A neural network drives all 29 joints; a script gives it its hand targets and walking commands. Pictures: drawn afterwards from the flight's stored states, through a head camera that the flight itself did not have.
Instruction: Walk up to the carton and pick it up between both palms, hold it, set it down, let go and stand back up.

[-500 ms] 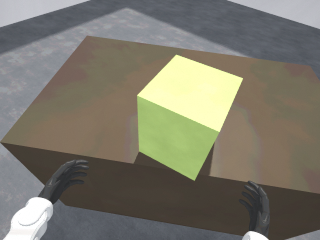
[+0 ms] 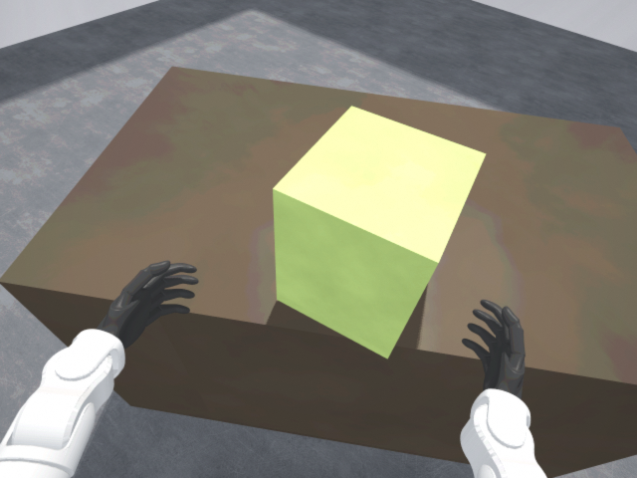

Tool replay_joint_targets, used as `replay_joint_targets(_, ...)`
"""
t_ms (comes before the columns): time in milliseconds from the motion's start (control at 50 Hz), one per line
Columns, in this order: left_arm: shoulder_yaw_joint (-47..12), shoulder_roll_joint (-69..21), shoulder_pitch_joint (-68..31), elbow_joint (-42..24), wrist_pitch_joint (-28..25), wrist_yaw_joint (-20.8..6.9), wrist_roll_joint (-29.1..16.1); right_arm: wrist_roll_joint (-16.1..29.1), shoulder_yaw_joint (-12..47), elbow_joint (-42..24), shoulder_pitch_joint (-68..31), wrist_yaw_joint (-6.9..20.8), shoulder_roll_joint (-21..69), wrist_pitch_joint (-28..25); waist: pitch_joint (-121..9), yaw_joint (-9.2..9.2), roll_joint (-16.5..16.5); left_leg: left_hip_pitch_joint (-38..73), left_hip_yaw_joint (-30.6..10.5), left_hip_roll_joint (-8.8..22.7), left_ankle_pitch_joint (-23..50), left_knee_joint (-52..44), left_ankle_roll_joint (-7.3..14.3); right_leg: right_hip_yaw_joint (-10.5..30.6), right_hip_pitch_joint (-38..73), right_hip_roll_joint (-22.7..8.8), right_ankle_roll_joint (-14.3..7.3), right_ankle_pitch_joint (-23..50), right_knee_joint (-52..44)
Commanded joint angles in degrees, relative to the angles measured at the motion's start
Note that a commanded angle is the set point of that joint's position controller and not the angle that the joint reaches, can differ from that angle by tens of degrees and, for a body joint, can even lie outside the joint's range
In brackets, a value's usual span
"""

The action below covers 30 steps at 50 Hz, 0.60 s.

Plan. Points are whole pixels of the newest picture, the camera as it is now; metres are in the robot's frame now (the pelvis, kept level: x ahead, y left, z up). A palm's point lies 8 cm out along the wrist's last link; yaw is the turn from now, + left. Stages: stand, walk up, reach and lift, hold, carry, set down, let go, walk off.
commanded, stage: reach and lift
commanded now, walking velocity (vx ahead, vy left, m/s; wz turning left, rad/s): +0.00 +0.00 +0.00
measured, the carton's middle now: (370, 234) +0.44 -0.05 +0.04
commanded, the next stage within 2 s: none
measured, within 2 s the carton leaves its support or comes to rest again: neither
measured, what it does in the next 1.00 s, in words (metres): stands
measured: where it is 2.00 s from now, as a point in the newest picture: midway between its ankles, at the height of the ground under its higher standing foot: outside the picture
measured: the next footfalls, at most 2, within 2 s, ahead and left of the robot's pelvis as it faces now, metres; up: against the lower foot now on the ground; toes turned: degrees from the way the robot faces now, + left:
none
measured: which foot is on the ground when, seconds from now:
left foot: down 0.00-1.00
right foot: down 0.00-1.00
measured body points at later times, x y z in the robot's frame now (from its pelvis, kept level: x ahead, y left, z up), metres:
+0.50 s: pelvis +0.00 +0.00 +0.00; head +0.02 +0.03 +0.45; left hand +0.34 +0.23 +0.11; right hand +0.30 -0.19 +0.09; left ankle -0.01 +0.11 -0.74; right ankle +0.01 -0.15 -0.74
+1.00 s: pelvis -0.01 +0.00 +0.00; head -0.02 +0.02 +0.45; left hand +0.40 +0.20 +0.16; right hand +0.33 -0.21 +0.14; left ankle -0.01 +0.11 -0.74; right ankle +0.01 -0.15 -0.74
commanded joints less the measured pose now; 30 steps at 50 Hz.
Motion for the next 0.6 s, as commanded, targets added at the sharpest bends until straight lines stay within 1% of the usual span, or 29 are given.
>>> replay_joint_targets(0,5.89,14.24,-16.49,-10.53,3.16,1.46,-3.99,2.71,-3.36,-11.99,-11.61,-1.41,-3.81,3.95,-10.94,-5.8,7.82,0.62,6.74,2.23,19.53,-9.34,-1.72,5.5,17.09,2.7,-3.12,14.82,-3.09)
replay_joint_targets(20,6.31,14.87,-17.39,-10.39,3.36,1.64,-4.46,2.24,-3.65,-13.26,-11.43,-1.31,-3.15,4.79,-11.64,-5.11,7.56,-0.48,7.06,2.29,17.11,-9.94,-1.14,5.08,17.65,2.42,-2.56,13.62,-2.94)
replay_joint_targets(40,5.82,15.51,-18.4,-11.86,4.03,1.87,-4.41,2.67,-4.35,-13.76,-12.29,-1.04,-4.77,6.17,-11.43,-5.83,8.32,-0.86,6.63,2.58,18.72,-10.34,-0.78,5.05,16.96,2.52,-2.56,15.07,-2.39)
replay_joint_targets(60,6.25,14.53,-18.88,-11.05,5.01,1.74,-4.25,2.66,-4.41,-12.7,-11.19,-1.2,-3.92,7.49,-11.05,-6.43,7.76,-0.29,6.72,2.68,17.16,-10.63,-1.14,5.19,17.65,2.8,-2.69,13.78,-3.04)
replay_joint_targets(80,6.17,14.43,-22.62,-10.3,6.02,1.71,-4.36,2.6,-4.66,-11.78,-15.84,-1.45,-4.55,9.0,-10.69,-6.7,8.96,-1.92,7.06,2.53,15.32,-10.71,-0.77,5.2,17.97,2.81,-2.71,12.68,-2.65)
replay_joint_targets(100,5.92,14.55,-21.04,-9.52,6.52,1.87,-4.13,2.76,-5.1,-12.28,-14.17,-1.47,-5.07,9.6,-10.03,-7.65,8.65,-2.0,7.31,2.57,16.59,-10.55,-1.21,4.76,17.74,3.0,-2.94,14.6,-2.27)
replay_joint_targets(120,5.76,14.39,-22.12,-10.62,6.94,1.5,-5.26,2.15,-6.74,-15.65,-16.23,-1.66,-6.34,9.92,-12.96,-7.71,6.52,-1.77,7.08,2.77,16.27,-10.67,-0.67,4.56,18.0,2.79,-2.73,15.58,-2.95)
replay_joint_targets(140,5.45,13.18,-20.33,-12.25,7.91,1.9,-5.27,2.4,-6.01,-15.31,-14.18,-1.34,-5.82,10.63,-12.05,-8.59,8.21,-0.31,6.83,2.72,17.86,-11.4,-1.3,4.17,18.26,3.28,-2.53,16.36,-3.17)
replay_joint_targets(160,5.49,15.53,-24.77,-13.63,8.08,2.23,-5.9,1.83,-8.96,-18.3,-19.55,-1.32,-7.71,10.86,-15.11,-8.78,7.56,-0.53,6.53,2.74,18.21,-10.7,-0.88,4.44,17.08,2.72,-2.44,16.72,-2.88)
replay_joint_targets(180,4.75,13.54,-24.78,-10.66,8.87,2.05,-6.24,2.07,-7.46,-17.58,-21.34,-1.18,-6.68,11.97,-14.55,-8.83,7.03,-0.44,6.6,3.07,17.05,-11.26,-1.23,3.16,16.54,3.92,-2.74,14.5,-2.83)
replay_joint_targets(200,4.95,14.72,-29.76,-9.1,9.78,2.32,-7.29,2.44,-7.52,-16.63,-23.55,-1.14,-7.52,12.88,-14.53,-8.67,6.97,-1.82,7.62,2.06,15.65,-10.7,-0.88,4.11,16.38,2.94,-2.0,15.57,-2.84)
replay_joint_targets(220,5.52,14.87,-24.32,-10.34,10.02,2.27,-5.37,2.06,-8.22,-15.46,-18.43,-1.36,-6.42,14.33,-13.62,-9.26,7.45,-0.52,7.1,2.54,15.53,-11.68,-0.32,4.23,16.5,2.85,-2.26,16.32,-3.2)
replay_joint_targets(260,4.21,15.08,-31.1,-9.68,11.62,2.01,-6.01,2.06,-9.16,-14.46,-24.23,-1.18,-7.59,16.16,-14.81,-10.03,8.14,-2.11,7.01,2.34,17.29,-11.08,-0.73,4.4,16.58,2.82,-2.46,17.6,-2.15)
replay_joint_targets(280,3.9,14.15,-32.4,-10.07,12.41,2.1,-6.1,1.56,-9.38,-13.81,-26.04,-1.23,-7.96,16.87,-15.68,-11.18,8.41,-2.33,6.81,2.99,18.7,-10.89,-1.73,3.99,16.89,3.24,-2.59,17.54,-2.52)
replay_joint_targets(300,4.09,13.26,-26.15,-8.98,13.04,1.97,-5.27,2.25,-8.58,-13.63,-22.76,-1.08,-7.95,17.32,-14.65,-10.47,8.45,0.54,6.67,3.12,21.58,-11.1,-1.75,3.9,17.11,3.44,-2.32,19.11,-2.59)
replay_joint_targets(320,3.41,14.9,-34.62,-9.32,14.18,1.75,-6.47,1.28,-11.14,-13.69,-28.83,-1.65,-9.82,17.88,-16.9,-12.37,7.4,0.48,5.89,3.04,24.21,-10.15,-2.02,3.85,16.73,3.79,-1.86,20.94,-2.66)
replay_joint_targets(340,5.52,15.06,-28.44,-8.38,14.57,1.57,-5.04,2.47,-9.37,-13.22,-24.07,-1.67,-8.75,18.03,-15.88,-11.49,7.75,2.88,6.8,2.16,25.55,-10.04,-2.22,4.3,16.97,3.73,-1.71,22.87,-2.93)
replay_joint_targets(360,4.94,14.18,-32.39,-10.71,15.55,1.74,-5.18,2.26,-11.83,-13.82,-26.62,-1.88,-10.41,18.19,-17.89,-13.22,8.64,4.35,6.84,1.77,26.43,-9.9,-2.45,3.93,16.59,4.23,-1.71,23.55,-3.03)
replay_joint_targets(380,5.1,14.47,-31.5,-11.29,15.54,1.93,-5.05,1.18,-12.61,-13.12,-26.36,-1.37,-11.38,18.78,-18.44,-12.17,9.34,4.65,6.7,2.25,28.84,-9.51,-3.15,3.84,15.31,4.01,-1.65,23.72,-2.93)
replay_joint_targets(400,4.67,16.27,-37.85,-9.78,16.08,1.94,-5.83,2.08,-11.84,-13.36,-31.74,-1.35,-11.81,19.38,-19.45,-12.6,7.75,3.36,6.22,2.27,27.8,-9.33,-2.49,3.72,15.9,3.94,-1.38,23.43,-2.93)
replay_joint_targets(420,5.57,15.01,-33.42,-6.85,16.74,1.88,-4.67,1.47,-11.61,-11.62,-28.87,-1.53,-9.87,19.52,-18.31,-12.43,7.37,4.06,6.42,2.16,26.74,-9.82,-2.34,3.94,16.25,3.92,-1.25,23.94,-3.46)
replay_joint_targets(440,4.79,15.76,-41.98,-9.13,17.74,1.82,-5.78,1.83,-12.33,-12.16,-34.62,-1.56,-11.2,20.2,-18.58,-13.89,6.96,2.54,6.78,1.69,25.39,-9.6,-2.6,4.17,15.65,4.43,-1.38,22.31,-3.09)
replay_joint_targets(460,5.61,14.92,-35.33,-4.92,17.45,1.68,-4.3,1.47,-12.18,-9.73,-30.65,-1.51,-10.62,20.38,-16.91,-13.08,7.45,3.9,6.28,2.22,26.44,-10.23,-2.3,3.69,15.94,4.62,-1.26,22.75,-3.1)
replay_joint_targets(480,4.35,15.79,-41.1,-5.09,17.76,1.56,-5.27,1.22,-12.95,-10.59,-36.5,-1.75,-10.78,20.85,-18.64,-14.25,7.84,1.62,7.12,1.49,25.12,-9.52,-2.37,3.74,14.93,4.07,-1.31,24.19,-2.98)
replay_joint_targets(500,5.11,14.11,-33.88,-4.41,17.41,1.53,-4.77,2.17,-12.44,-8.74,-30.18,-1.61,-10.23,20.71,-18.57,-12.85,6.64,3.58,6.53,1.52,26.73,-9.88,-2.39,3.89,17.79,4.34,-1.26,25.26,-3.12)
replay_joint_targets(520,4.21,15.22,-42.76,-4.66,17.63,1.54,-5.06,1.32,-13.62,-9.11,-37.08,-1.8,-11.02,20.5,-20.65,-14.89,6.65,2.9,6.57,1.53,27.75,-9.78,-2.98,3.61,16.1,4.56,-0.68,26.13,-3.17)
replay_joint_targets(540,4.78,15.6,-39.32,-3.54,17.49,1.72,-5.11,0.95,-13.8,-10.28,-37.17,-1.45,-11.11,20.77,-19.5,-13.77,5.93,3.79,6.46,1.74,27.27,-9.43,-3.01,3.79,15.02,4.23,-0.92,24.94,-3.54)
replay_joint_targets(560,4.33,15.79,-44.65,-1.54,17.62,1.47,-5.37,0.64,-14.35,-9.21,-40.53,-1.64,-11.66,21.41,-20.66,-14.89,6.0,2.4,6.82,1.3,23.72,-9.89,-2.53,3.71,15.37,4.25,-1.29,23.08,-3.21)
replay_joint_targets(580,4.53,14.51,-39.87,-2.28,17.36,1.61,-4.6,1.54,-12.87,-9.46,-36.01,-1.37,-10.2,21.04,-21.02,-13.28,6.25,2.12,6.68,0.99,25.07,-10.67,-2.09,3.35,17.16,4.6,-0.7,24.82,-2.86)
